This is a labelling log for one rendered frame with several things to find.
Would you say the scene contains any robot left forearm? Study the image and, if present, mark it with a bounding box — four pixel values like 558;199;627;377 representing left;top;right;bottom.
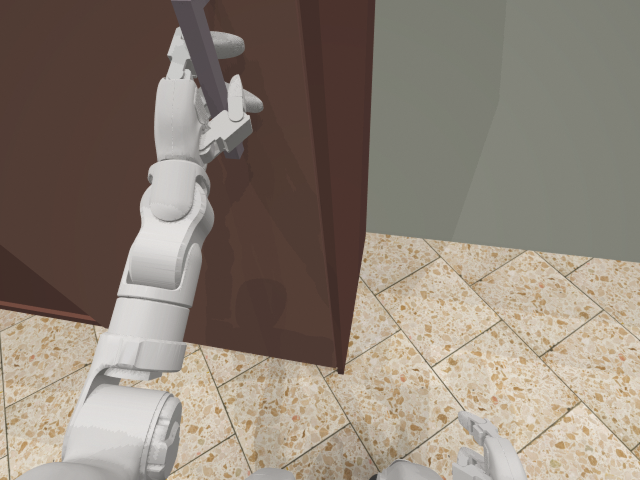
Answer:
61;159;214;462

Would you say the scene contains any left robot upper arm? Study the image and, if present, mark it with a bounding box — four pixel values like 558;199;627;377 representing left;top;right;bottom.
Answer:
15;384;182;480

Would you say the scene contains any robot right hand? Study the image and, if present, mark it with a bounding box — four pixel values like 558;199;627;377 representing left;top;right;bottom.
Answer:
452;411;528;480

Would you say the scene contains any wardrobe door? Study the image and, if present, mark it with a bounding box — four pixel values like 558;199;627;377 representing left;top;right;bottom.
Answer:
0;0;337;368
0;245;89;316

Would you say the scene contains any robot left hand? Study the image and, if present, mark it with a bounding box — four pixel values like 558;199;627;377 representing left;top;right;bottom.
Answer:
154;27;263;172

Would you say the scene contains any handle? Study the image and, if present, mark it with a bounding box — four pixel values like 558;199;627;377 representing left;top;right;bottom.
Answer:
171;0;244;159

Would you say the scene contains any right robot shin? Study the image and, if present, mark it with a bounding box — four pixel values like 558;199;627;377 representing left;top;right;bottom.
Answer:
386;459;410;469

